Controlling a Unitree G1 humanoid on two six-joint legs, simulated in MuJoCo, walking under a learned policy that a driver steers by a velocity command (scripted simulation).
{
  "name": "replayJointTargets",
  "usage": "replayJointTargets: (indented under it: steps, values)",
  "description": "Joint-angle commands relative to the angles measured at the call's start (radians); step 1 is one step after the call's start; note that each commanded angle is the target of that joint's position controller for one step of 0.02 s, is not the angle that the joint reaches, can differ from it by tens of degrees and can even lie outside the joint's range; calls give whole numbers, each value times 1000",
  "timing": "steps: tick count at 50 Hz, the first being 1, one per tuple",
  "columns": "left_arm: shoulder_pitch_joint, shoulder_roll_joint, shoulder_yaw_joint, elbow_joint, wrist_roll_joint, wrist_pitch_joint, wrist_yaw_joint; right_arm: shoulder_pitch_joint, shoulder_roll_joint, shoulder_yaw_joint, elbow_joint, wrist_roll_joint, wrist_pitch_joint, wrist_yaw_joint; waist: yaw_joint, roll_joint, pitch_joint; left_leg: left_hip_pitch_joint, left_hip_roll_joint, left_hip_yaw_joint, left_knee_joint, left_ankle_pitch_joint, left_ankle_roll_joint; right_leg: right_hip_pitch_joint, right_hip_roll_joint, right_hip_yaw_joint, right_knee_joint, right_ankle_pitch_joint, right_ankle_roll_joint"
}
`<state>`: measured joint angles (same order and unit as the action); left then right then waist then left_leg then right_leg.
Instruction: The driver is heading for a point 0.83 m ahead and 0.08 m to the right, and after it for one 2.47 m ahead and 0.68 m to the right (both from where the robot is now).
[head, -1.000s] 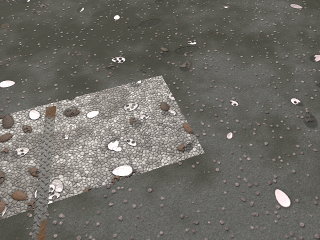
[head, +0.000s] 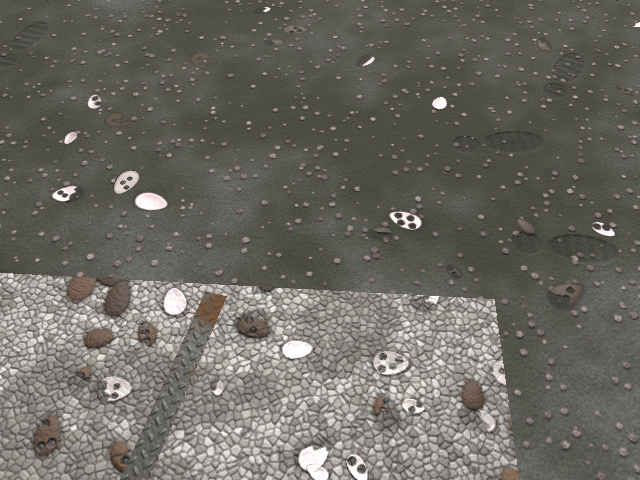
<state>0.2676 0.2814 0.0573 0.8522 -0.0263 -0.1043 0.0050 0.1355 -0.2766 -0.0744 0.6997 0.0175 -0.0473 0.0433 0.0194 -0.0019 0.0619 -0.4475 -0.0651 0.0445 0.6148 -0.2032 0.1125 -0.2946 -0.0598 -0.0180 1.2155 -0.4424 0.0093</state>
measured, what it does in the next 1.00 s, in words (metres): walks ahead: right foot, then left foot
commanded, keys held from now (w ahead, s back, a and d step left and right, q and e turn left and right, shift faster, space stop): w+q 0.10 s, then w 0.24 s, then w+e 0.66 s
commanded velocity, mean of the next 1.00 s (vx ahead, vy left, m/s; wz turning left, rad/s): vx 0.50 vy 0.00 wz -0.07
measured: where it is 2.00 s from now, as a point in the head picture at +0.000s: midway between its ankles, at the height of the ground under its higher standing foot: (368, 304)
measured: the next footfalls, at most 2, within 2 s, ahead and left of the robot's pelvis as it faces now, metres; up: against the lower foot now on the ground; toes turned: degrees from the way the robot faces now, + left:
right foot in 0.42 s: +0.42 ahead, -0.11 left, +0.00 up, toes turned +8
left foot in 0.90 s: +0.66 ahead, +0.11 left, +0.00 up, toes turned -9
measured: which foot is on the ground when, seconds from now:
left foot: down 0.00-0.44, up 0.46-0.88, down 0.90-1.00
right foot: up 0.00-0.40, down 0.42-0.90, up 0.92-1.00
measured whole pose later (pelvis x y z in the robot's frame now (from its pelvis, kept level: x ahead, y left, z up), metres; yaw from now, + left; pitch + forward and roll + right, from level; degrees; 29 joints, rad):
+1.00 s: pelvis +0.56 +0.01 +0.01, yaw -9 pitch +2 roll +1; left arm 0.37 0.30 0.06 0.75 -0.03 -0.04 0.01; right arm 0.12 -0.25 -0.05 0.66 -0.01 -0.11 0.01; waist 0.04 -0.04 -0.01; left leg -0.36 -0.03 0.00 0.49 -0.18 0.02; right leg -0.37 0.04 0.11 1.10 -0.44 -0.02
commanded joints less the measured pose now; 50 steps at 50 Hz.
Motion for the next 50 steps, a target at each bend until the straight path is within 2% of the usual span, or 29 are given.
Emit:
replayJointTargets:
  steps: [1, 2, 5, 8, 11, 13, 16, 18, 19, 20, 21, 22, 23, 24, 25, 26, 27, 30, 35, 40, 42, 43, 44, 45, 46, 47, 48, 49, 50]
  values:
    - [-66, 130, 27, -121, 18, -50, 6, 101, -104, -31, -45, -2, -21, -10, -36, 3, -152, 440, 279, -454, -336, 164, 198, -431, -65, 104, 12, 96, -22]
    - [-42, 132, 33, -119, 27, -34, 4, 71, -93, -25, -61, -10, -22, -14, -6, 20, -132, 354, 252, -414, -360, 212, 190, -367, -79, 108, -27, 124, -14]
    - [-54, 94, 28, -141, 43, -5, 5, 91, -129, -35, -58, -7, -30, -28, 10, 17, -108, 238, 221, -345, -394, 340, 201, -326, -63, 79, -151, 194, 31]
    - [-153, 61, 12, -168, 44, -1, 3, 136, -135, -34, -37, -3, -28, -45, -27, 45, -81, 220, 177, -257, -396, 358, 158, -334, -42, 58, -373, 388, 50]
    - [-253, 39, -1, -187, 33, -10, -14, 191, -131, -29, -11, 0, -26, -49, -82, 78, -71, 220, 159, -228, -388, 249, 115, -263, -2, 38, -578, 571, 38]
    - [-303, 53, 0, -204, 22, -16, -24, 226, -141, -29, 8, 1, -27, -47, -105, 87, -50, 260, 193, -264, -378, 193, 115, -265, 6, 44, -632, 587, 23]
    - [-343, 82, 7, -231, 22, -27, -38, 258, -145, -30, 29, 2, -21, -49, -111, 91, -33, 389, 252, -327, -316, 220, 108, -316, 15, 54, -695, 487, -18]
    - [-306, 96, 12, -228, 20, -32, -43, 250, -157, -33, 36, -2, -13, -54, -85, 116, -36, 453, 280, -339, -279, 316, 90, -293, 26, 38, -715, 402, -50]
    - [-252, 108, 19, -215, 19, -32, -43, 231, -163, -34, 33, -4, -9, -55, -54, 127, -59, 466, 269, -316, -226, 460, 75, -220, 47, 11, -734, 374, -73]
    - [-146, 133, 34, -183, 22, -32, -39, 215, -152, -29, 29, -6, -6, -55, -1, 111, -128, 462, 222, -264, -103, 630, 52, -69, 74, -15, -758, 400, -105]
    - [10, 174, 47, -153, 31, -31, -37, 204, -125, -15, 13, -18, -7, -57, 66, 68, -258, 356, 175, -210, 119, 589, 19, 184, -15, 85, -716, 467, -168]
    - [136, 257, 70, -135, 42, -25, -37, 322, -65, 4, 2, -13, -22, -55, 54, -162, -414, -5, 31, -125, 500, 237, -67, 574, -226, 480, -737, 367, -333]
    - [171, 205, 58, -109, 11, -17, -47, 319, -70, 12, 2, -14, -38, -49, 62, -291, -425, -228, -22, -160, 657, -330, -90, 666, -298, 784, -900, 166, -383]
    - [107, 151, 40, -125, -4, -9, -44, 223, -137, -3, -21, 4, -51, -41, 68, -191, -265, -342, 46, -189, 722, -293, -79, 565, -276, 722, -927, 29, -332]
    - [46, 129, 32, -147, 10, 1, -40, 136, -135, 1, -40, 8, -60, -37, 60, -87, -166, -346, 87, -164, 696, -215, -71, 425, -236, 602, -942, 56, -299]
    - [7, 115, 26, -154, 19, 8, -40, 92, -124, 1, -51, -10, -66, -36, 33, -21, -84, -325, 116, -147, 609, -160, -73, 289, -195, 517, -969, 148, -285]
    - [-14, 99, 19, -163, 26, 7, -38, 96, -120, -5, -52, -26, -66, -38, 3, -20, -73, -267, 144, -149, 533, -117, -79, 216, -161, 466, -988, 238, -272]
    - [-19, 113, 23, -165, 20, 8, -28, 124, -83, 0, -54, -35, -55, -45, -32, -74, -89, -182, 145, -114, 397, -81, -120, 119, -108, 370, -1019, 409, -284]
    - [51, 159, 41, -139, 3, 20, -3, -55, -43, 18, -95, -29, -56, -48, 23, -74, -65, -107, 101, -102, 61, 189, -161, 46, -53, 277, -1010, 439, -242]
    - [131, 156, 43, -119, -6, 45, 8, -172, -71, 9, -127, -9, -76, -29, 57, -88, -64, -32, 54, -122, -107, 220, -156, 111, -76, 369, -927, 356, -219]
    - [121, 161, 47, -124, -3, 53, 12, -153, -94, -2, -126, -6, -86, -25, 32, -111, -70, 26, 49, -127, -149, 153, -135, 143, -89, 424, -875, 347, -201]
    - [105, 154, 47, -130, -3, 57, 13, -104, -104, -10, -114, -5, -90, -27, -1, -120, -83, 102, 50, -117, -186, 144, -116, 137, -76, 431, -834, 358, -185]
    - [92, 128, 39, -140, 1, 57, 11, -20, -127, -24, -95, -11, -93, -33, -45, -116, -129, 242, 73, -119, -212, 140, -86, 103, -35, 411, -749, 389, -157]
    - [69, 75, 19, -163, 13, 52, 7, 128, -179, -40, -80, -27, -94, -44, -117, -46, -248, 478, 219, -243, -187, 107, -21, -6, 18, 339, -512, 326, -120]
    - [188, 5, -4, -190, -2, 40, 8, 240, -266, -63, -53, -40, -79, -48, -94, 231, -391, 821, 449, -618, -218, -21, 135, -334, 152, 187, -194, -17, -54]
    - [201, 82, 6, -188, -15, 36, 10, 258, -206, -53, -39, -21, -70, -41, -97, 281, -369, 812, 507, -810, -282, -221, 167, -497, 90, 181, -16, -149, -39]
    - [122, 148, 26, -186, -14, 41, 9, 216, -137, -34, -48, -17, -66, -43, -113, 166, -234, 696, 461, -683, -303, -249, 126, -539, 48, 189, 51, -62, -32]
    - [65, 146, 28, -196, -4, 48, 9, 166, -111, -23, -52, -21, -61, -43, -99, 98, -154, 579, 415, -545, -319, -153, 94, -520, 17, 158, 54, 14, -24]
    - [33, 134, 30, -207, 5, 52, 5, 124, -86, -14, -45, -23, -57, -41, -77, 83, -95, 479, 371, -450, -349, -58, 81, -500, -7, 150, 15, 68, -18]
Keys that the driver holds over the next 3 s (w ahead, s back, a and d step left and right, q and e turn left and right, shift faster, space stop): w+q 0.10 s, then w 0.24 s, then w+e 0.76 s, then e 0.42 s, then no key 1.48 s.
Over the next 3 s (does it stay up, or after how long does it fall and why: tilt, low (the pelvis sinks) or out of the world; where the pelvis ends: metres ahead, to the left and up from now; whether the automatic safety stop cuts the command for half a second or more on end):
stays up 0.85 -0.05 0.02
